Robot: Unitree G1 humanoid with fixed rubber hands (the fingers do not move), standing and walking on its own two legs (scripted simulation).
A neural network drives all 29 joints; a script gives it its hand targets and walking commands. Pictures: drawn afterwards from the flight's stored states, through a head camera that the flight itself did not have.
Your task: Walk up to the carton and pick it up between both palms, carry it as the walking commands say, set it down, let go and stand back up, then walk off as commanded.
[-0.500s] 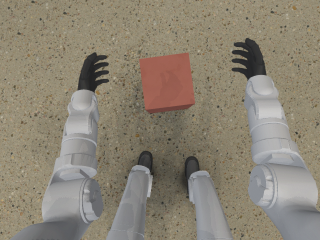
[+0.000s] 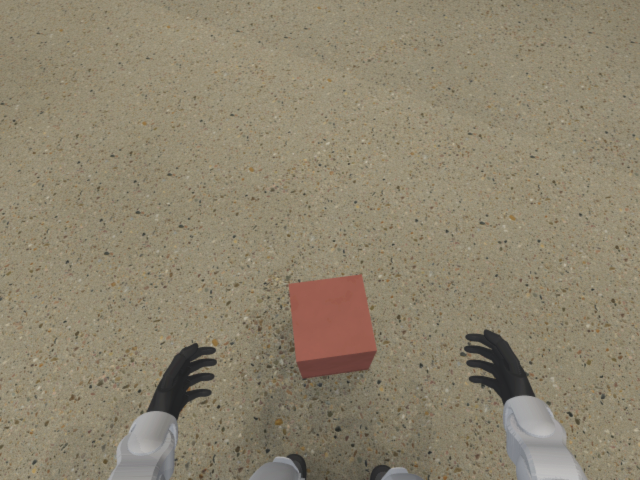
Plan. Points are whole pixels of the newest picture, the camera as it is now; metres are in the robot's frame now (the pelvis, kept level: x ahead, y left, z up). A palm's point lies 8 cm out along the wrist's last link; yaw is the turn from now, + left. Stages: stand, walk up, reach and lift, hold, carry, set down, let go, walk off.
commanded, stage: let go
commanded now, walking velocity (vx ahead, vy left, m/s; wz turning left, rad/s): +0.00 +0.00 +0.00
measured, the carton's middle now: (330, 329) +0.47 +0.03 -0.64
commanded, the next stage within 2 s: stand in 0.60 s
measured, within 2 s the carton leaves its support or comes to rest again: neither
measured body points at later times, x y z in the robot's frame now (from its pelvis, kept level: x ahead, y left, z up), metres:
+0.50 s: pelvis +0.01 -0.01 +0.01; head +0.01 +0.00 +0.46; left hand +0.19 +0.23 -0.06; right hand +0.18 -0.24 -0.06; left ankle +0.01 +0.13 -0.73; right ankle -0.01 -0.13 -0.73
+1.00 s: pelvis +0.03 +0.01 +0.01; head +0.03 +0.04 +0.46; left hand +0.16 +0.30 -0.10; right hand +0.16 -0.29 -0.07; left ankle +0.01 +0.13 -0.73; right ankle -0.01 -0.13 -0.73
